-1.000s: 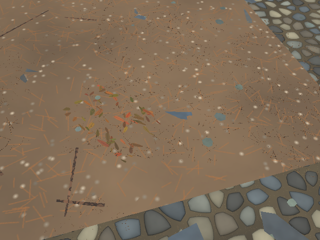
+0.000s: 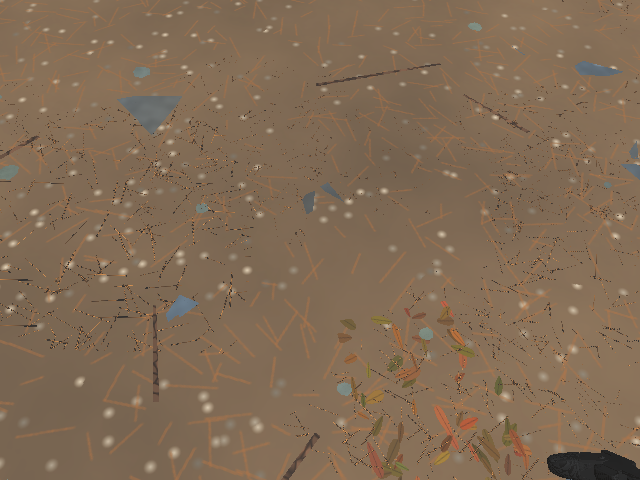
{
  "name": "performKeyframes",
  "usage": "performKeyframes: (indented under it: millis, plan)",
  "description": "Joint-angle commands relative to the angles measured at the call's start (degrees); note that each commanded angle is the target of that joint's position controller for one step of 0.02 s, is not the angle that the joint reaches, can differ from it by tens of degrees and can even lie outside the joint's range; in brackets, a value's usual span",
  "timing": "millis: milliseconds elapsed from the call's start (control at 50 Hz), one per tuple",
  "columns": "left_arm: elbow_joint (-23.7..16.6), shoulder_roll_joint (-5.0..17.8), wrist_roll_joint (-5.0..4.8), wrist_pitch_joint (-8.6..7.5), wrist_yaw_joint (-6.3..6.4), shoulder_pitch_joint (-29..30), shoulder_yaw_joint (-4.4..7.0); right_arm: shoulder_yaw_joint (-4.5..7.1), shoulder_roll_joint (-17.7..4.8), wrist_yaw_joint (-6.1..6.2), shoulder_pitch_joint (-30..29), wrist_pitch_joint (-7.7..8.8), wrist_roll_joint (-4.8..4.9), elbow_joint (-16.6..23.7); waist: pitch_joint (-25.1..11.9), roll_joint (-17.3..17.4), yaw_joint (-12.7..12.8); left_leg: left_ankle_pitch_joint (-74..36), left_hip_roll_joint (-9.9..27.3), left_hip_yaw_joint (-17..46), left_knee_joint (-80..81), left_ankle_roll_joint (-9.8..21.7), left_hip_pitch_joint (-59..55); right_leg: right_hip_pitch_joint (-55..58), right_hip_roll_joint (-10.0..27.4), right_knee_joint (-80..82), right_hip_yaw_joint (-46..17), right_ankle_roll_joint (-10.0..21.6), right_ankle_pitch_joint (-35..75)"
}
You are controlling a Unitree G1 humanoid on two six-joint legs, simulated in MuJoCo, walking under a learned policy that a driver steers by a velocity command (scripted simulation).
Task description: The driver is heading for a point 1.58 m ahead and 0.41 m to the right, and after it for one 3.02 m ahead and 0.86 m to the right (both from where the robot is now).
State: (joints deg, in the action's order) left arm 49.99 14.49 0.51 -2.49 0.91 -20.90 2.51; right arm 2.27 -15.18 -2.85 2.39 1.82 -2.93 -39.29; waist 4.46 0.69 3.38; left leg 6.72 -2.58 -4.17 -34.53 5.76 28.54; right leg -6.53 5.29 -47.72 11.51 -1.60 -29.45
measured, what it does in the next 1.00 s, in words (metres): steps on the spot: right foot, then left foot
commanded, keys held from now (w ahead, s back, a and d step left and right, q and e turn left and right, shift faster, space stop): q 0.24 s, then e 0.76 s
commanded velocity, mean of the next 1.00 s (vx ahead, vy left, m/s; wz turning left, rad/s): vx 0.06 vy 0.00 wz -0.04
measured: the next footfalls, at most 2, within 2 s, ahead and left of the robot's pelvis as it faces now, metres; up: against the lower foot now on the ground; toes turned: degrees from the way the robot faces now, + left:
right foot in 0.52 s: +0.15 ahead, -0.13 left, +0.00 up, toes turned +9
left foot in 0.88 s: +0.14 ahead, +0.09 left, +0.00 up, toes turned -9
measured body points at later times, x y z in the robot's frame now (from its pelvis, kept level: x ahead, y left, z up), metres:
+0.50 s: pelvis +0.10 -0.01 +0.02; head +0.11 -0.01 +0.47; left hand +0.16 +0.26 -0.10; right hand +0.24 -0.25 -0.10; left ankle +0.11 +0.06 -0.72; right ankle +0.12 -0.13 -0.71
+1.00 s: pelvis +0.09 +0.01 +0.03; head +0.13 +0.03 +0.48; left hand +0.23 +0.28 -0.11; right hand +0.17 -0.28 -0.07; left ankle +0.10 +0.10 -0.72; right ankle +0.06 -0.12 -0.65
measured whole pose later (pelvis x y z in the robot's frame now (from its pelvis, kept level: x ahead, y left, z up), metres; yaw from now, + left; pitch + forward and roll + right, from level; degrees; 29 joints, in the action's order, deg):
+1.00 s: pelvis +0.09 +0.01 +0.03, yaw -9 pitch +1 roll -1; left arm 45.7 18.9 1.1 3.8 -0.4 -11.5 5.6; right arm 1.4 -15.3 2.5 11.7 -1.2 -1.4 -42.8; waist 3.1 -2.8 1.1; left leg 14.0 -1.3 -0.2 -25.2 2.8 11.7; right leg -25.4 -5.7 -55.3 -6.1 -0.6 -25.9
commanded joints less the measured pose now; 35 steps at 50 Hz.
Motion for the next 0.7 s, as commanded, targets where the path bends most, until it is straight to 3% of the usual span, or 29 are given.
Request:
performKeyframes:
  millis: [20, 40, 60, 80, 100, 160, 240, 320, 380, 440, 500, 520, 540, 560, 580, 620, 660, 700]
  plan:
    - [-6.9, 8.3, 0.66, 0.64, 0.23, -1.1, 1.69, 5.47, -15.6, 2.27, 19.7, -1.05, 3.28, 0.1, -26.3, 1.9, -8.6, -48.7, 23.3, 31.8, 6.8, 16.3, -45.1, -30.2, -3.1, -35.8, -12.8, -0.4, -3.5]
    - [-7.8, 6.7, -0.09, 0.48, 0.17, 2.5, 1.14, 4.55, -12.5, 2.73, 15.6, -1.33, 3.44, 0.1, -18.1, 2.3, -7.3, -46.2, 21.0, 26.1, 8.6, 15.3, -36.9, -31.0, -1.8, -33.3, -12.6, -0.4, 1.4]
    - [-7.4, 6.3, 0.43, 0.53, 0.31, 3.3, 0.98, 3.58, -9.1, 2.92, 12.6, -1.55, 3.33, -0.1, -12.1, -0.1, -4.9, -41.5, 17.2, 22.6, 11.0, 12.3, -29.2, -29.7, -0.1, -28.2, -12.8, -0.5, 4.1]
    - [-7.5, 6.4, 1.40, 1.41, 0.29, 3.2, 1.06, 3.10, -7.5, 3.23, 11.0, -1.66, 3.66, 0.0, -9.3, 0.9, -3.1, -38.4, 14.3, 20.8, 12.6, 10.7, -23.7, -27.3, 0.6, -24.8, -13.2, -0.8, 4.9]
    - [-6.9, 6.4, 1.89, 2.53, 0.22, 1.4, 1.12, 2.74, -6.6, 3.22, 9.7, -1.73, 3.33, 0.2, -9.1, 1.5, -1.8, -36.8, 12.9, 19.3, 13.8, 9.7, -19.9, -24.2, 0.5, -23.0, -13.1, -1.2, 5.8]
    - [-7.2, 5.4, 1.54, 4.16, 0.11, 1.1, 1.07, 3.53, -9.0, 2.66, 10.4, -1.11, 2.39, -0.1, -11.0, 0.9, -1.0, -34.5, 11.0, 18.8, 14.8, 9.1, -16.1, -21.7, -1.0, -19.1, -12.7, -1.6, 8.2]
    - [-9.1, 5.9, 1.52, 4.95, 0.47, 6.7, 1.32, 3.91, -9.5, 2.85, 12.1, -1.84, 2.35, -0.2, -9.7, 2.7, -2.9, -17.2, 9.8, 22.7, 17.2, 7.9, -15.4, -25.0, -1.6, -13.5, -14.0, -1.8, 11.3]
    - [-8.4, 5.2, 1.02, 5.07, 0.64, 8.3, 1.12, 2.81, -6.8, 3.19, 13.9, -1.85, 1.79, -1.3, -8.9, 4.0, -4.3, -11.5, 11.0, 22.7, 18.8, 6.9, -18.3, -24.4, -1.3, -7.1, -14.2, -0.9, 13.3]
    - [-7.4, 3.9, 0.51, 5.04, 0.40, 9.0, 0.48, 1.37, -4.3, 3.44, 13.8, -1.56, 1.06, -2.6, -8.1, 4.3, -4.8, -9.7, 11.1, 20.4, 19.3, 6.1, -17.1, -17.4, -1.9, 0.9, -13.6, 0.3, 11.9]
    - [-6.4, 4.0, -0.21, 5.00, 0.35, 8.6, 0.25, 0.81, -5.1, 3.78, 13.4, -1.64, 0.54, -3.9, -6.5, 5.1, -5.1, -7.8, 11.7, 19.7, 17.9, 5.7, -15.6, -10.3, -4.5, 9.2, -12.4, 1.7, 8.7]
    - [-5.9, 4.7, -0.13, 3.92, 0.56, 6.6, 0.21, 1.31, -7.7, 4.89, 12.8, -2.23, 1.85, -4.7, -4.8, 2.3, -2.9, -10.0, 11.4, 19.2, 12.5, 3.1, -15.5, -4.2, -5.0, 25.4, -13.4, 3.5, 17.1]
    - [-6.1, 7.0, 0.49, 3.25, 0.75, 6.3, 0.55, 1.23, -7.2, 5.15, 13.2, -2.03, 1.97, -4.2, -5.3, -0.7, -3.8, -8.6, 9.5, 17.8, 9.0, 1.1, -14.9, -2.6, -1.1, 27.5, -19.5, 4.6, 22.5]
    - [-6.9, 12.2, 0.54, 2.81, 0.62, 7.6, 1.58, 1.05, -5.6, 5.12, 15.1, -1.82, 2.37, -2.9, -6.1, -8.2, -6.8, -1.2, 2.9, 11.6, 3.7, -1.2, -11.9, -1.6, 6.8, 27.2, -29.9, 8.2, 37.0]
    - [-6.3, 11.6, -0.24, 2.82, -0.12, 7.6, 1.96, 1.01, -5.2, 5.38, 12.8, -2.30, 2.02, -3.5, -4.3, -10.6, -5.0, 10.7, -1.7, 6.6, 1.4, -3.1, -10.6, -4.5, 10.9, 27.3, -34.4, 13.2, 45.9]
    - [-6.3, 10.3, -0.19, 2.74, -0.49, 6.4, 1.76, 1.04, -5.2, 5.50, 11.6, -2.59, 1.79, -3.1, -4.3, -11.6, -4.0, 16.7, -2.3, 5.7, -2.7, -3.7, -8.9, -3.8, 12.2, 28.2, -36.6, 15.4, 48.5]
    - [-5.6, 10.7, 0.22, 3.01, -0.24, 4.5, 2.35, 1.58, -5.6, 5.10, 8.3, -3.06, 2.29, -2.3, -4.0, -10.2, -2.1, 23.2, -2.7, 6.5, -13.6, -4.8, -3.3, -1.1, 10.4, 28.9, -36.4, 16.5, 47.6]
    - [-5.5, 11.0, -0.14, 3.66, 0.31, 5.5, 3.02, 1.57, -4.9, 4.75, 8.5, -3.41, 2.33, -2.0, -4.9, -7.8, -3.3, 21.6, -1.4, 7.5, -17.4, -6.4, -1.5, 0.2, 6.9, 27.6, -33.1, 15.2, 48.6]
    - [-5.9, 10.6, -0.22, 4.28, 0.17, 6.2, 3.46, 1.27, -4.3, 4.81, 7.9, -3.36, 2.42, -1.8, -6.4, -7.6, -3.0, 20.5, -1.4, 6.7, -15.1, -7.8, -1.3, 1.8, 4.3, 26.5, -31.7, 13.8, 47.6]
